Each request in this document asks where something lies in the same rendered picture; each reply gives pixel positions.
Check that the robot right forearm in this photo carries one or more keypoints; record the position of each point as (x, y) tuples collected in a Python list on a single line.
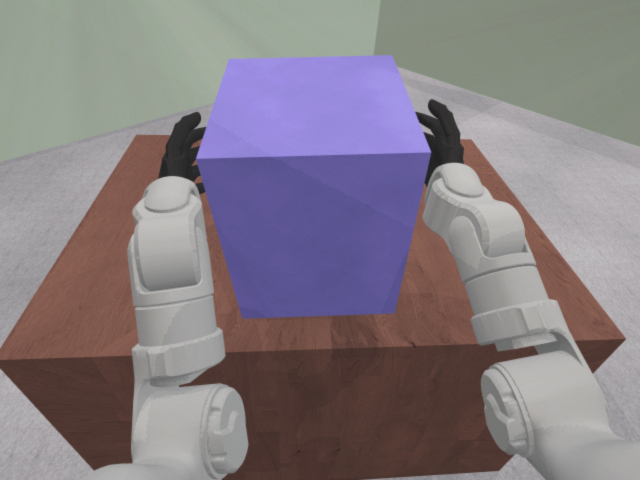
[(487, 239)]

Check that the robot left hand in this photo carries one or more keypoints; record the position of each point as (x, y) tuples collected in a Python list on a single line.
[(179, 156)]

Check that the robot right hand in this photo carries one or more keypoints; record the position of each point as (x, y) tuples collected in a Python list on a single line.
[(445, 146)]

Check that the pedestal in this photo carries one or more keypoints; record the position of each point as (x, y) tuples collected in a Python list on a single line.
[(346, 397)]

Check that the carton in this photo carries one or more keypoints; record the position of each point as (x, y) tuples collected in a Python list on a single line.
[(314, 169)]

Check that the left robot upper arm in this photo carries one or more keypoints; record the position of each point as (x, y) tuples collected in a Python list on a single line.
[(185, 433)]

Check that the right robot upper arm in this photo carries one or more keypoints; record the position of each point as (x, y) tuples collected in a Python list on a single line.
[(547, 409)]

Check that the robot left forearm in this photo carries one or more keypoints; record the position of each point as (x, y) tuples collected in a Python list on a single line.
[(172, 287)]

